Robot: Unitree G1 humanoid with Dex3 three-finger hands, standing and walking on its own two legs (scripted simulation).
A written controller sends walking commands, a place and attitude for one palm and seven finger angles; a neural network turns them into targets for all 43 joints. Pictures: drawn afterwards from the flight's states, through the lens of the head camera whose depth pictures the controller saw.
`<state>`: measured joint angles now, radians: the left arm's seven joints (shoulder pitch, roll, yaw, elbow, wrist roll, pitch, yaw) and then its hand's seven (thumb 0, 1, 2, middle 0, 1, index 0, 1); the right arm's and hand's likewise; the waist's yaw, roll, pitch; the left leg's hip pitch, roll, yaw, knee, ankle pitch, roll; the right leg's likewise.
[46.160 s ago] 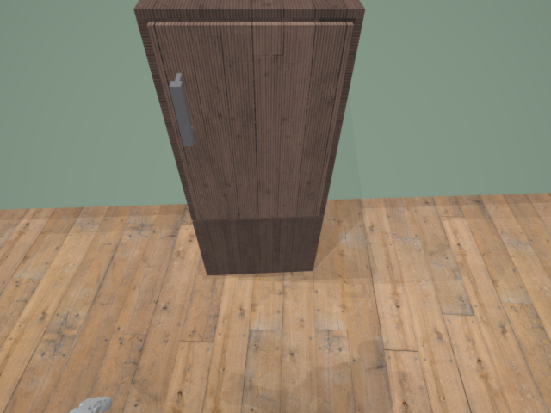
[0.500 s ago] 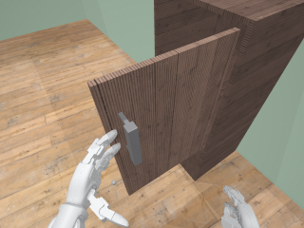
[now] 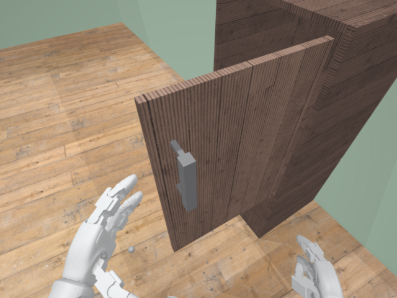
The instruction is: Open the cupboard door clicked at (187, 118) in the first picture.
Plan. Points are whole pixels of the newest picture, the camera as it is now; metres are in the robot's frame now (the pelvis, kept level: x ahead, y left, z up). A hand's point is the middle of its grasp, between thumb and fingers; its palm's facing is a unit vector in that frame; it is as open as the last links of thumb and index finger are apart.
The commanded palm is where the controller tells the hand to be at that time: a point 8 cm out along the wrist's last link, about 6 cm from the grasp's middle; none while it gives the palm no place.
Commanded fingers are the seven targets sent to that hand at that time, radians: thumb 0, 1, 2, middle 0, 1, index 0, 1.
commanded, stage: draw the hand back to the body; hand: left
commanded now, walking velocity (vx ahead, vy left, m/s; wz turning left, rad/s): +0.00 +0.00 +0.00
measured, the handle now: (183, 177) +0.32 +0.05 +0.10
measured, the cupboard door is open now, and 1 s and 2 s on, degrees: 88 88 88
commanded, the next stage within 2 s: step back with the hand held close in 1.50 s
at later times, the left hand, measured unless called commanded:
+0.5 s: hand (77, 236) +0.18 +0.19 +0.15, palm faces +0.00 -0.98 -0.19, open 15.8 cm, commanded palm +0.15 +0.24 +0.17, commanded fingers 0.00 -0.15 0.45 -0.16 -0.30 -0.16 -0.30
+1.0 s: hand (26, 195) +0.22 +0.25 +0.20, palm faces +0.36 -0.85 -0.39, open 10.5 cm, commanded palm +0.17 +0.30 +0.22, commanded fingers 0.00 0.73 0.82 -0.19 -0.30 -0.19 -0.30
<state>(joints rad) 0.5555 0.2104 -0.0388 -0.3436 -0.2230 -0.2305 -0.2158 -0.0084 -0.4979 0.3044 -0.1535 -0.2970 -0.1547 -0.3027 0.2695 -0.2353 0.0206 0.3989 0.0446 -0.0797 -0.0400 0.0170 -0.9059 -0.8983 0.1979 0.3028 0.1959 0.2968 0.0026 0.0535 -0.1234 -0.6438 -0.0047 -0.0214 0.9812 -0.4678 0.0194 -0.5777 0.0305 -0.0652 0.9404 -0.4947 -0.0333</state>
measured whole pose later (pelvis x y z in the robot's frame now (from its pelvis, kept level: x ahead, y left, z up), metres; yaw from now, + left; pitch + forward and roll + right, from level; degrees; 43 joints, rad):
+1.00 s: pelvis +0.02 +0.02 +0.05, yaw -1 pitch -2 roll -1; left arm 0.53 0.34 0.25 -0.47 -0.06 -0.03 0.12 0.01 0.39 0.69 -0.19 -0.30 -0.19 -0.30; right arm 0.21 -0.22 0.04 0.58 0.01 -0.09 -0.07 0.02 -0.90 -0.90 0.20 0.30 0.20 0.30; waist 0.06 0.06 -0.02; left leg -0.19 -0.02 0.02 0.51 -0.30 0.04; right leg -0.13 0.02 -0.01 0.47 -0.31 -0.01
